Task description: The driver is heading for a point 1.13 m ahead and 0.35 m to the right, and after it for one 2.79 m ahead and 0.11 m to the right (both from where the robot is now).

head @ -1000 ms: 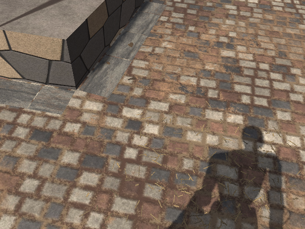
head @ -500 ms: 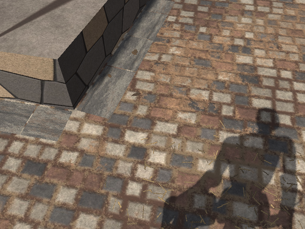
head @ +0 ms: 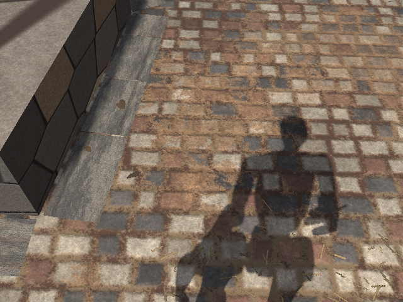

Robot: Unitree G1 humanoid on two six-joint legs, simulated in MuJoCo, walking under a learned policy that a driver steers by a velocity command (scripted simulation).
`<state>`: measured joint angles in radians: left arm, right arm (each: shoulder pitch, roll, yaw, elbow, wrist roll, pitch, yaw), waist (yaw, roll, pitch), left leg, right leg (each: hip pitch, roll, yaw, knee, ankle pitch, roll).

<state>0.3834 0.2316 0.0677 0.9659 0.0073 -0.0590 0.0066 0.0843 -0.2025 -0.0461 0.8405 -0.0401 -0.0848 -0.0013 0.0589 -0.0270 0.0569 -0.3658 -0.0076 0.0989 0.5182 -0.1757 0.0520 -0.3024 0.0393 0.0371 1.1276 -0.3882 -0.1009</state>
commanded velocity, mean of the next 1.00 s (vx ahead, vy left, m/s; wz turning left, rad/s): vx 0.50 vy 0.00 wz -0.56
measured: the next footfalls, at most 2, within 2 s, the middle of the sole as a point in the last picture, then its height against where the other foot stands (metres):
right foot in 0.42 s outside the picture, level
left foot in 0.98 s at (261, 229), level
